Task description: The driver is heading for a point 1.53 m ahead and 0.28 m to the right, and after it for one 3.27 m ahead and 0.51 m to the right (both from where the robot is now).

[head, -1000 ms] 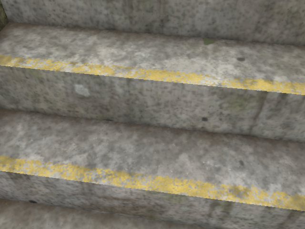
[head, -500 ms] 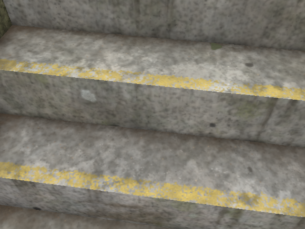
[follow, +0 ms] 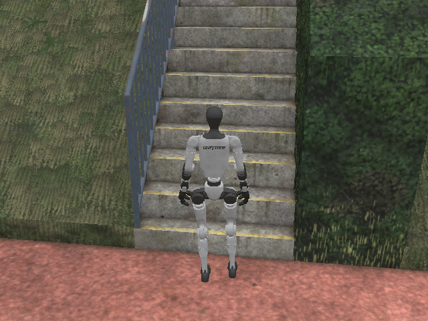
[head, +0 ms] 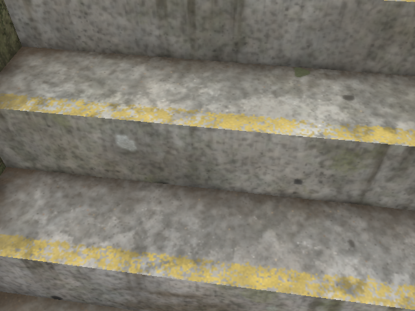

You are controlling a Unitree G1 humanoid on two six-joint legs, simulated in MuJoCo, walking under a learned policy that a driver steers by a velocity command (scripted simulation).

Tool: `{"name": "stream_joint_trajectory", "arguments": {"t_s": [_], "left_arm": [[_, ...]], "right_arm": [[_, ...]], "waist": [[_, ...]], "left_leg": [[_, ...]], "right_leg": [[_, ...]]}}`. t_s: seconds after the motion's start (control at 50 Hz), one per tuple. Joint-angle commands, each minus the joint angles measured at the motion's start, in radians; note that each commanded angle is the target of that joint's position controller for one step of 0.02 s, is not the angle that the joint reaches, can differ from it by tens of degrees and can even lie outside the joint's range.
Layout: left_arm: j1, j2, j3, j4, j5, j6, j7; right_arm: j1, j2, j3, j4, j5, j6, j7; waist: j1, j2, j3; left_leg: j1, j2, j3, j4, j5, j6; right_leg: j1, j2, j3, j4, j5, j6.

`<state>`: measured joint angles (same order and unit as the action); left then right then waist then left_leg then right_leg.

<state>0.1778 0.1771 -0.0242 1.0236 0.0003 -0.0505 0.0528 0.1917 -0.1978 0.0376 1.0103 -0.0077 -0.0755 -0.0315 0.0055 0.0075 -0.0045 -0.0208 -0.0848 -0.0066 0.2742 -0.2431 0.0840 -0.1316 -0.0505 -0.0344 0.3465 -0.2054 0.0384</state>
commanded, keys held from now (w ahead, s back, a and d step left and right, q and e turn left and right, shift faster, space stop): w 1.00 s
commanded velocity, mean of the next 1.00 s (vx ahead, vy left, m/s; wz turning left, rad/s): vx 0.49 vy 0.00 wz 0.00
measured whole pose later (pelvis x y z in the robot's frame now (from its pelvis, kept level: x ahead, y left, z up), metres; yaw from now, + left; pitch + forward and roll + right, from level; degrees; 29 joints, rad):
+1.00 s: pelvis -0.02 -0.01 +0.01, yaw +1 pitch +0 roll +0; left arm 0.08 0.23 -0.05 0.99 0.01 -0.06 0.02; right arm 0.11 -0.24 0.07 0.99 -0.01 -0.08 -0.01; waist 0.00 0.00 -0.01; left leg -0.02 -0.06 -0.01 0.20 -0.17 0.06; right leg -0.11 -0.03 -0.04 0.23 -0.12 0.02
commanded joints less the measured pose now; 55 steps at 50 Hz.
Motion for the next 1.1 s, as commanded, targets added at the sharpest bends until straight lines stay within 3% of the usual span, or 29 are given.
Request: {"name": "stream_joint_trajectory", "arguments": {"t_s": [0.02, 0.6, 1.1], "left_arm": [[-0.004, 0.087, 0.014, -0.046, 0.0, -0.01, 0.002], [-0.122, 0.127, 0.002, -0.092, 0.008, -0.022, -0.02], [-0.151, 0.154, -0.008, -0.092, 0.009, -0.026, -0.031]], "right_arm": [[0.001, -0.098, -0.015, -0.041, 0.0, -0.009, -0.001], [-0.103, -0.127, 0.005, -0.062, -0.004, -0.012, 0.014], [-0.135, -0.155, 0.017, -0.067, -0.006, -0.017, 0.023]], "waist": [[-0.001, -0.004, -0.028], [-0.005, -0.007, -0.037], [-0.005, -0.006, -0.053]], "left_leg": [[-0.016, 0.187, -0.1, -0.005, 0.564, -0.01], [-0.053, 0.196, -0.111, -0.089, 0.318, -0.035], [-0.049, 0.203, -0.113, -0.092, 0.32, -0.037]], "right_leg": [[0.049, -0.07, 0.056, -0.011, 0.268, -0.047], [0.087, -0.092, 0.082, -0.112, 0.229, -0.036], [0.086, -0.095, 0.084, -0.115, 0.233, -0.03]]}}
Keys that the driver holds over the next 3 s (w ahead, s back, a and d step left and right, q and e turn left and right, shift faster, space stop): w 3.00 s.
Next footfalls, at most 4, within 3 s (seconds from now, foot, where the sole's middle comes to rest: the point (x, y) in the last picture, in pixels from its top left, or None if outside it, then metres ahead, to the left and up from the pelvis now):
none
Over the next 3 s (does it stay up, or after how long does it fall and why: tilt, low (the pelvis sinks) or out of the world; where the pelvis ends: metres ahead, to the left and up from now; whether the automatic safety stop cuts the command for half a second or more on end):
stays up -0.01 0.00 0.01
